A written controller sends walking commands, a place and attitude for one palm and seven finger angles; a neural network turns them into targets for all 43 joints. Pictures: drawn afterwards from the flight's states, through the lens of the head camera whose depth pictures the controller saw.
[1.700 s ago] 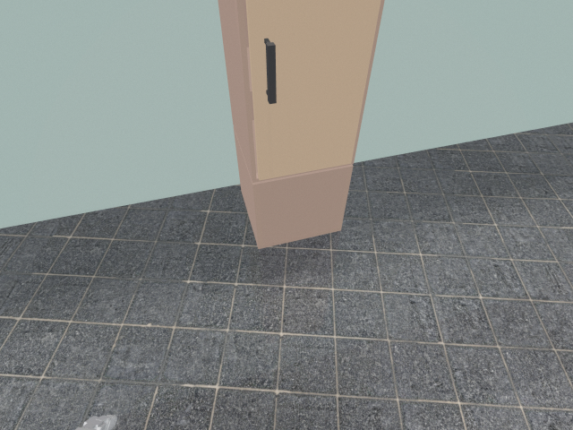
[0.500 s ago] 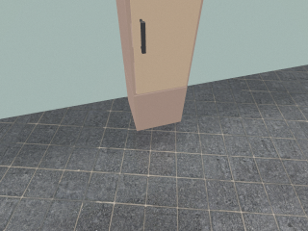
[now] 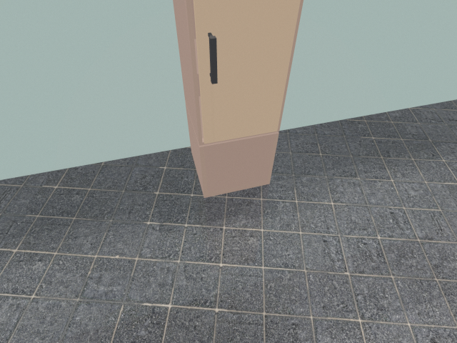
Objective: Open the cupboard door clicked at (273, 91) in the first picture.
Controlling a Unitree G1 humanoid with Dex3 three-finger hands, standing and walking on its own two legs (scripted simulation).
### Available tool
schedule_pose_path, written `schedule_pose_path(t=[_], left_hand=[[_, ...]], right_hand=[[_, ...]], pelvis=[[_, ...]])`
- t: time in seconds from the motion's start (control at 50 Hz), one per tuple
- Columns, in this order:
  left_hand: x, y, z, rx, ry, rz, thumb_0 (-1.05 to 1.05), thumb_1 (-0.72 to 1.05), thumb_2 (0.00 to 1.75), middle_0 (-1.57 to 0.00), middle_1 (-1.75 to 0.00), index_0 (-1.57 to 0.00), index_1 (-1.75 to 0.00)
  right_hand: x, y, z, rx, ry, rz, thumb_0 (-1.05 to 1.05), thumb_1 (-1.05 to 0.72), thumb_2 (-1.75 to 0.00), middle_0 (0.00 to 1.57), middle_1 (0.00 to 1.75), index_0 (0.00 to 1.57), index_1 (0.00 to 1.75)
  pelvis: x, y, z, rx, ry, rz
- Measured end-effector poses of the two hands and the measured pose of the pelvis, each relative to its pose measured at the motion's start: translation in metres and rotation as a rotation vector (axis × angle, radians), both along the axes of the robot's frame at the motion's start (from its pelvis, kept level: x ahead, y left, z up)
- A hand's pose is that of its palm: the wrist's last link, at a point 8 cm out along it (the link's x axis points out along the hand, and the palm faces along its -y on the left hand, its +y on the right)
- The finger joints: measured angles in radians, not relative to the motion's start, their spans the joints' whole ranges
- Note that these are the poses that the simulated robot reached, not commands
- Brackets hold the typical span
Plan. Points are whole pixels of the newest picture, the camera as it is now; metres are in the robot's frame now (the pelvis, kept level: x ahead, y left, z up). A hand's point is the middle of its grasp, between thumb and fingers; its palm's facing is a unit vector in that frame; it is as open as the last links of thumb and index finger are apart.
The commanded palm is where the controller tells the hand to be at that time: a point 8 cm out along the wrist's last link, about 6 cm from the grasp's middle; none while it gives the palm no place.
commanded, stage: walk to a spot facing it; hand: left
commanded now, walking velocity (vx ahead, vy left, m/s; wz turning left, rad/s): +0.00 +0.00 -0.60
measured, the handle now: (212, 58) +0.97 +0.12 +0.05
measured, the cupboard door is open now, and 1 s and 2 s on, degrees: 0 0 0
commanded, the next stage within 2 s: none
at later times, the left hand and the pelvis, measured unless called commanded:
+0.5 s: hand out of the picture +0.04 +0.16 -0.18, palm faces -0.17 -0.94 -0.28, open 7.4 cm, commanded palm none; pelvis -0.04 -0.03 -0.02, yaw -13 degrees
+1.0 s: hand out of the picture +0.11 +0.18 -0.17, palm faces -0.41 -0.89 -0.20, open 7.4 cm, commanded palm none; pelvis -0.03 +0.02 -0.01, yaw -30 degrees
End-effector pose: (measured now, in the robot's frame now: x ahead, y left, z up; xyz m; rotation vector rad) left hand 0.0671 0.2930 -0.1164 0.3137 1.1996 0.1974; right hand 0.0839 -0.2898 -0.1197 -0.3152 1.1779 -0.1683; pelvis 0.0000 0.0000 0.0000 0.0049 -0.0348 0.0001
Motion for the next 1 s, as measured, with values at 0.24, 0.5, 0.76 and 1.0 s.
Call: schedule_pose_path(t=[0.24,0.5,0.76,1.0], left_hand=[[-0.012,-0.031,-0.024,-0.058,0.088,-0.061,0.0,0.9,0.9,-0.2,-0.29,-0.2,-0.3],[-0.023,-0.084,-0.026,-0.057,0.083,-0.138,0.0,0.9,0.9,-0.2,-0.29,-0.2,-0.3],[-0.005,-0.091,-0.013,-0.076,0.085,-0.254,0.0,0.9,0.9,-0.2,-0.3,-0.2,-0.3],[0.06,-0.065,-0.028,-0.131,0.071,-0.399,0.0,0.9,0.9,-0.2,-0.29,-0.2,-0.3]], right_hand=[[-0.045,0.019,-0.021,0.055,0.007,-0.128,0.01,-0.9,-0.9,0.2,0.3,0.2,0.3],[-0.112,0.003,-0.053,0.142,0.056,-0.294,0.01,-0.91,-0.9,0.2,0.3,0.2,0.3],[-0.133,-0.011,-0.017,0.071,-0.031,-0.406,0.01,-0.91,-0.9,0.19,0.3,0.2,0.3],[-0.175,0.044,0.006,0.004,-0.077,-0.559,0.01,-0.91,-0.9,0.2,0.3,0.2,0.3]], pelvis=[[-0.015,-0.002,-0.013,0.013,0.012,-0.107],[-0.039,-0.031,-0.025,0.029,0.006,-0.233],[-0.049,-0.022,-0.005,0.035,0.057,-0.38],[-0.027,0.016,-0.005,-0.01,0.064,-0.516]])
